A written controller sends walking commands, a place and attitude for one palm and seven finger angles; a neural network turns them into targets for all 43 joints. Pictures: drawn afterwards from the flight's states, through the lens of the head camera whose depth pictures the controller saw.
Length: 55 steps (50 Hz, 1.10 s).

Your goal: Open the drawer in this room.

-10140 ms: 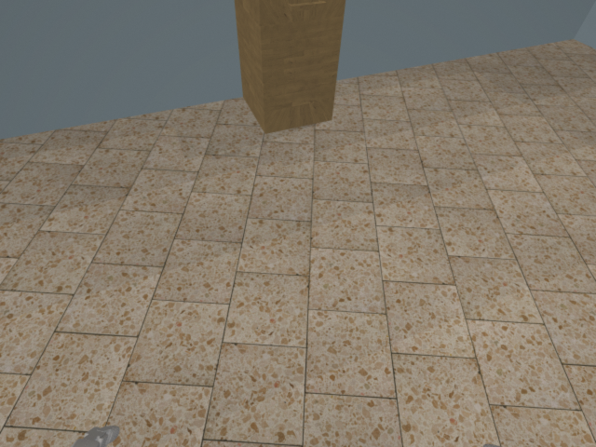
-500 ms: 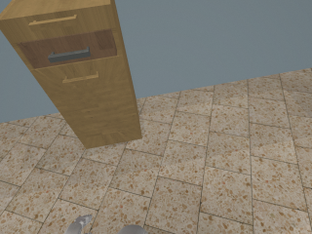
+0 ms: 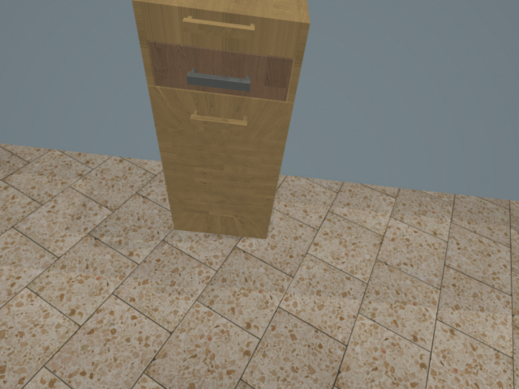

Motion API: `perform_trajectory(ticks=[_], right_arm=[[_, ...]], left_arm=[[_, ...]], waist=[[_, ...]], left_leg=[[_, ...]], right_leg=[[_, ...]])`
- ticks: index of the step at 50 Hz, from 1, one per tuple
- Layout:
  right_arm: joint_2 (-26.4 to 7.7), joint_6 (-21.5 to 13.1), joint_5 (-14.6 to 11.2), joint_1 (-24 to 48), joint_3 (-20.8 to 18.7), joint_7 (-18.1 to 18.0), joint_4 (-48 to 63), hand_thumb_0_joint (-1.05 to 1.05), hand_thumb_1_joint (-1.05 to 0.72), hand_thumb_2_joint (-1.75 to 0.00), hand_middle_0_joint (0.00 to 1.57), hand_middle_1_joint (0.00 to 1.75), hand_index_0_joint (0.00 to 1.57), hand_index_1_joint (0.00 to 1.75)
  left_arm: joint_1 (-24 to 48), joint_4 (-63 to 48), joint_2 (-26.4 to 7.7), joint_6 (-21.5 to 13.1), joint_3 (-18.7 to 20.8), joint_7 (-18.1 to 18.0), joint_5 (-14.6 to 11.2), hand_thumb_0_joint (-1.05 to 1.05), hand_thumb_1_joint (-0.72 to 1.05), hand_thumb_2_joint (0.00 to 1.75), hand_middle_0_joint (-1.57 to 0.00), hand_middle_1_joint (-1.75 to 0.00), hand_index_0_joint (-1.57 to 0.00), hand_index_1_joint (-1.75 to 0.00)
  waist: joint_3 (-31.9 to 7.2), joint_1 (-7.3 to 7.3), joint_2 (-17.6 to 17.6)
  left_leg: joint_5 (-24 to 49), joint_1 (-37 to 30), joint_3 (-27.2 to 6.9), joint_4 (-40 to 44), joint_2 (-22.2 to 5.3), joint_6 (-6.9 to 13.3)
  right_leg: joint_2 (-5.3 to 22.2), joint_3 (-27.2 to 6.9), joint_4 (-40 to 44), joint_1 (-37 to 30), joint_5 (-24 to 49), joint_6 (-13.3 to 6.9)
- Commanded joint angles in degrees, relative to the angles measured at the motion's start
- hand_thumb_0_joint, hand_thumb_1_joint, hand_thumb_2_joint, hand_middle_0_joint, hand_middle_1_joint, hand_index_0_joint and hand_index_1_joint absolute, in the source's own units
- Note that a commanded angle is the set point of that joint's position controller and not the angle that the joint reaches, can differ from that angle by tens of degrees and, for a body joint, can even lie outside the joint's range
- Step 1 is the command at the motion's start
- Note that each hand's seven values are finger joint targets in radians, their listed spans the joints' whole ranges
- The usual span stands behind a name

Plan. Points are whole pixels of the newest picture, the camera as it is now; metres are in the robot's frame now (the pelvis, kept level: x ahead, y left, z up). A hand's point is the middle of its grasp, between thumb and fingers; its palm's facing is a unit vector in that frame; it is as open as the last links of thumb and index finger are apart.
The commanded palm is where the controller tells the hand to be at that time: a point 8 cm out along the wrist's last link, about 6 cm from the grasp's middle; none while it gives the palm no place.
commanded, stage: take the last steps up to it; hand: left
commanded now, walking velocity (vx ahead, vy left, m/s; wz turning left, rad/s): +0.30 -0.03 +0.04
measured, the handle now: (220, 78) +0.86 +0.19 +0.03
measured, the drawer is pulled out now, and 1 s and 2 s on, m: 0.00 0.00 0.00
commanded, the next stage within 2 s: come to a stop and stand still in 1.04 s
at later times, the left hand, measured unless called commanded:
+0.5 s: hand (209, 340) +0.24 +0.11 -0.17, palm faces -0.06 -0.98 -0.20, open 7.4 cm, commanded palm none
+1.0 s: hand out of the picture +0.15 +0.05 -0.16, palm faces +0.19 -0.97 -0.16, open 7.3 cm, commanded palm none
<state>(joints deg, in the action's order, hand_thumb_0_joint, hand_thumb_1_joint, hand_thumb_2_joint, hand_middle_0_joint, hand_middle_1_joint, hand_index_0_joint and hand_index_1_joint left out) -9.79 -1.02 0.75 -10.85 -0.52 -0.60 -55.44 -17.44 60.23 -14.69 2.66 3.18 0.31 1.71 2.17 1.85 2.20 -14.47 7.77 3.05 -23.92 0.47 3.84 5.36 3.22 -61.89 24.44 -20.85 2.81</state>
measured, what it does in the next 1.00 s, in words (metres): walks ahead: right foot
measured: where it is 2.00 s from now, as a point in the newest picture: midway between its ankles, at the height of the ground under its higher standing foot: (267, 375)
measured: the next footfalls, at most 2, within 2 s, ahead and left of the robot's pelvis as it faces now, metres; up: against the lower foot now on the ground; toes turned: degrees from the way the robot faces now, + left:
right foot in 0.50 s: +0.23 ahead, -0.17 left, +0.00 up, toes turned -7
left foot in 1.12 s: +0.39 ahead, +0.06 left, +0.00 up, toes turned +11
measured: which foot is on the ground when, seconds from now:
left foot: down 0.00-0.50, up 0.52-1.00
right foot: up 0.00-0.48, down 0.50-1.00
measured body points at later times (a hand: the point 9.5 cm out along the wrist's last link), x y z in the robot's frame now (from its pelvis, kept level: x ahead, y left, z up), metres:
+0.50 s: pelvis +0.11 -0.07 -0.02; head +0.13 -0.09 +0.43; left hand +0.24 +0.16 -0.15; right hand -0.05 -0.26 -0.17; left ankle -0.01 +0.07 -0.74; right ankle +0.19 -0.17 -0.75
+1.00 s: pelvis +0.26 -0.09 +0.00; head +0.28 -0.10 +0.45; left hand +0.14 +0.10 -0.15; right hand +0.38 -0.31 -0.15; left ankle +0.34 +0.06 -0.71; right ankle +0.19 -0.17 -0.75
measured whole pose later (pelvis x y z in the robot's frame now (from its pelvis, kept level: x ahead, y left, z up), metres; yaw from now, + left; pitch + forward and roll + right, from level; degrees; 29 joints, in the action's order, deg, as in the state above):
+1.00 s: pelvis +0.26 -0.09 +0.00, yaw +4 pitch +0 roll +0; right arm -11.1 0.0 1.1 -7.2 -2.9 1.1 -58.5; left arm -26.9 66.4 -5.5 -4.1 1.0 -0.5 1.5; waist 1.9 3.4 -1.7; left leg -10.5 29.1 3.3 -44.1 -5.6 -1.1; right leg -0.7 10.8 -16.0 0.1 -16.2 -2.8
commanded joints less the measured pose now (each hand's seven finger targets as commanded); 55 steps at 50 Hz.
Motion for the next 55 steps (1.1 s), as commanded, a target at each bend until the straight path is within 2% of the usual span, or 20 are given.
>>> perform_trajectory(ticks=[1, 8, 13, 18, 21, 22, 23, 24, 25, 26, 28, 29, 31, 34, 38, 44, 51, 53, 54, 55], right_arm=[[-8.68, -1.48, -0.19, -8.78, -2.61, -0.89, -1.3, 0.0, -0.9, -0.9, 0.2, 0.3, 0.2, 0.3], [-7.19, -2.38, 0.03, -14.68, -2.72, -1.39, -4.16, 0.0, -0.9, -0.9, 0.2, 0.3, 0.2, 0.3], [-6.53, -2.66, 0.38, -18.02, -2.68, -1.6, -6.32, 0.0, -0.9, -0.9, 0.2, 0.3, 0.2, 0.3], [-6.78, -2.58, 0.92, -20.55, -2.84, -1.53, -8.55, 0.0, -0.9, -0.9, 0.2, 0.3, 0.2, 0.3], [-7.09, -2.38, 1.14, -19.65, -2.87, -1.47, -9.23, 0.0, -0.9, -0.9, 0.2, 0.3, 0.2, 0.3], [-7.17, -2.28, 0.94, -19.42, -2.88, -1.44, -9.4, 0.0, -0.9, -0.9, 0.2, 0.3, 0.2, 0.3], [-6.54, -2.35, 0.67, -19.79, -2.84, -1.17, -9.77, 0.0, -0.9, -0.9, 0.2, 0.3, 0.2, 0.3], [-5.19, -2.71, 0.09, -19.57, -2.67, -0.68, -9.18, 0.0, -0.9, -0.9, 0.2, 0.3, 0.2, 0.3], [-1.57, -2.94, -0.28, -20.5, -1.99, -0.38, -7.24, 0.0, -0.9, -0.9, 0.2, 0.3, 0.2, 0.3], [-4.13, -2.32, -0.33, -16.62, -2.48, -0.44, -5.97, 0.0, -0.9, -0.9, 0.2, 0.3, 0.2, 0.3], [-2.57, -1.66, -0.08, -14.15, -3.32, 0.09, -6.53, 0.0, -0.9, -0.9, 0.2, 0.3, 0.2, 0.3], [-1.5, -1.03, 0.25, -13.22, -3.14, 0.33, -6.69, 0.0, -0.9, -0.9, 0.2, 0.3, 0.2, 0.3], [0.23, -0.03, 0.72, -14.89, -2.94, 0.59, -7.52, 0.0, -0.9, -0.9, 0.2, 0.3, 0.2, 0.3], [0.52, 0.81, 1.06, -15.43, -3.31, 0.86, -7.64, 0.0, -0.9, -0.9, 0.2, 0.3, 0.2, 0.3], [-1.28, 1.11, 0.87, -8.95, -3.59, 1.35, -5.08, 0.0, -0.9, -0.9, 0.2, 0.3, 0.2, 0.3], [-2.43, 0.53, 0.71, 2.03, -3.03, 2.05, -0.9, 0.0, -0.9, -0.9, 0.2, 0.3, 0.2, 0.3], [-1.47, -0.63, 0.29, 7.87, -1.7, 2.1, 1.17, 0.0, -0.9, -0.9, 0.2, 0.3, 0.2, 0.3], [-2.3, -1.11, 0.37, 3.55, -1.63, 1.51, -0.07, 0.0, -0.9, -0.9, 0.2, 0.3, 0.2, 0.3], [-3.17, -1.51, 0.59, -1.94, -1.73, 1.01, -1.9, 0.0, -0.9, -0.9, 0.2, 0.3, 0.2, 0.3], [-5.92, -2.04, 0.92, -8.48, -2.35, 0.4, -3.79, 0.0, -0.9, -0.9, 0.2, 0.3, 0.2, 0.3]], left_arm=[[1.36, -2.94, -1.92, -2.44, -0.16, -0.11, 0.03, 0.0, 0.9, 0.9, -0.2, -0.3, -0.2, -0.3], [7.03, -4.28, -1.14, -2.49, -0.02, 0.21, -0.16, 0.0, 0.9, 0.9, -0.2, -0.3, -0.2, -0.3], [11.89, -5.54, 0.31, -2.65, -0.15, 0.56, -0.43, 0.0, 0.9, 0.9, -0.2, -0.3, -0.2, -0.3], [16.38, -7.21, 2.04, -3.58, -0.41, 0.81, -0.7, 0.0, 0.9, 0.9, -0.2, -0.3, -0.2, -0.3], [13.74, -6.54, 2.67, -4.49, -0.19, 0.8, -0.82, 0.0, 0.9, 0.9, -0.2, -0.3, -0.2, -0.3], [9.81, -5.18, 2.09, -4.88, 0.06, 0.74, -0.79, 0.0, 0.9, 0.9, -0.2, -0.3, -0.2, -0.3], [3.01, -2.9, 0.08, -5.45, 0.51, 0.45, -0.63, 0.0, 0.9, 0.9, -0.2, -0.3, -0.2, -0.3], [-5.33, -0.51, -3.5, -6.23, 1.38, -0.05, -0.32, 0.0, 0.9, 0.9, -0.2, -0.3, -0.2, -0.3], [-12.49, 1.41, -9.78, -6.56, 2.91, -0.82, -0.33, 0.0, 0.9, 0.9, -0.2, -0.3, -0.2, -0.3], [-13.38, 1.44, -10.53, -6.24, 2.64, -1.05, -1.33, 0.0, 0.9, 0.9, -0.2, -0.3, -0.2, -0.3], [-2.68, -0.44, -5.25, -6.19, 1.78, -1.19, -1.41, 0.0, 0.9, 0.9, -0.2, -0.3, -0.2, -0.3], [0.45, -1.32, -2.75, -6.19, 0.91, -1.24, -1.29, 0.0, 0.9, 0.9, -0.2, -0.3, -0.2, -0.3], [1.41, -1.15, 1.21, -6.94, -0.35, -1.23, -1.15, 0.0, 0.9, 0.9, -0.2, -0.3, -0.2, -0.3], [-1.74, -0.35, 3.22, -7.66, -0.43, -1.35, -0.8, 0.0, 0.9, 0.9, -0.2, -0.3, -0.2, -0.3], [-4.79, 0.58, 1.83, -8.06, -0.75, -1.35, -0.9, 0.0, 0.9, 0.9, -0.2, -0.3, -0.2, -0.3], [-9.44, 2.33, 0.11, -8.56, -0.6, -1.5, -0.51, 0.0, 0.9, 0.9, -0.2, -0.3, -0.2, -0.3], [-13.17, 4.93, -0.75, -7.34, -0.48, -1.92, -0.17, 0.0, 0.9, 0.9, -0.2, -0.3, -0.2, -0.3], [-12.21, 5.1, -1.14, -6.93, -0.39, -1.94, -0.3, 0.0, 0.9, 0.9, -0.2, -0.3, -0.2, -0.3], [-11.1, 4.95, -1.08, -6.85, -0.43, -2.0, -0.58, 0.0, 0.9, 0.9, -0.2, -0.3, -0.2, -0.3], [-11.01, 4.35, -0.07, -6.88, -0.76, -1.87, -0.93, 0.0, 0.9, 0.9, -0.2, -0.3, -0.2, -0.3]], waist=[[1.54, -2.78, -8.81], [6.15, -3.75, -8.11], [7.24, -4.69, -8.11], [6.11, -5.76, -8.1], [4.3, -4.19, -8.58], [2.34, -2.5, -6.85], [-1.25, 0.25, -2.93], [-6.68, 3.67, 1.73], [-12.01, 4.81, 14.98], [-9.75, 5.22, 9.36], [-0.73, 1.36, 3.51], [3.43, -0.39, 2.15], [4.61, -2.66, 1.97], [3.62, -3.6, 3.66], [4.28, -2.66, 2.56], [4.95, -0.5, 0.03], [3.87, 1.51, 4.68], [1.25, -0.57, 4.83], [-1.85, -3.15, 3.84], [-6.9, -5.59, 0.6]], left_leg=[[6.52, -5.89, -12.78, 14.07, -13.39, 3.75], [3.4, -6.19, -16.04, 16.88, -16.12, 6.69], [3.0, -6.17, -15.85, 17.22, -16.76, 7.46], [10.32, -6.9, -13.5, 13.73, -16.65, 7.06], [15.91, -4.63, -10.73, 8.83, -15.22, 5.36], [18.42, -3.16, -8.55, 4.09, -13.6, 4.04], [19.44, 0.28, -6.4, -3.96, -11.13, 2.13], [12.89, 9.79, -3.04, -15.69, -7.94, -0.24], [-15.31, 23.27, 1.46, -32.39, -0.1, -2.94], [-19.6, 25.11, -2.97, -42.31, -1.62, -2.21], [-9.69, 24.95, -4.58, -47.18, -6.22, -1.75], [-5.42, 24.48, -4.56, -46.59, -7.54, -2.29], [0.08, 22.02, -3.85, -44.21, -7.82, -3.38], [4.03, 22.72, -2.8, -41.49, -7.58, -4.38], [6.9, 27.95, -3.11, -37.12, -7.76, -5.25], [5.78, 30.9, -2.02, -26.82, -8.01, -5.43], [0.79, 21.28, 1.93, -13.19, -4.09, -3.01], [1.89, 13.41, 4.1, -8.12, -1.41, -1.93], [6.6, 4.82, 4.87, -3.13, -0.05, -1.45], [17.51, -7.89, 1.92, -1.96, -3.66, 0.12]], right_leg=[[0.95, -1.47, -1.51, 10.29, 5.32, 0.8], [2.16, -2.24, 3.39, 14.76, 7.26, 1.13], [2.38, -1.69, 9.49, 14.34, 7.54, 0.53], [0.78, 0.63, 19.46, 9.37, 5.14, -0.57], [-1.56, 2.61, 27.78, -0.13, 5.89, -1.88], [-2.97, 4.12, 32.11, -7.08, 8.52, -2.21], [-3.25, 3.48, 35.7, -17.82, 11.07, -2.74], [4.31, -4.71, 37.11, -31.81, 10.29, -5.54], [19.92, -25.2, 41.81, -42.62, 15.98, -10.85], [22.29, -28.66, 45.93, -36.03, 15.8, -13.37], [18.59, -23.77, 50.99, -20.43, -3.63, -11.65], [16.41, -19.19, 52.57, -13.77, -3.83, -10.43], [12.31, -10.39, 53.88, -9.41, 4.3, -8.44], [9.76, -5.48, 54.64, -9.88, 10.28, -8.03], [10.0, -5.89, 55.39, -14.78, 13.77, -8.64], [12.24, -5.74, 53.56, -21.98, 22.21, -12.21], [12.15, -1.67, 46.12, -25.72, 40.52, -11.05], [10.56, 0.92, 39.5, -25.25, 47.23, -9.63], [8.71, 2.77, 32.19, -23.22, 48.85, -8.07], [5.89, 4.38, 21.56, -16.67, 42.42, -6.03]])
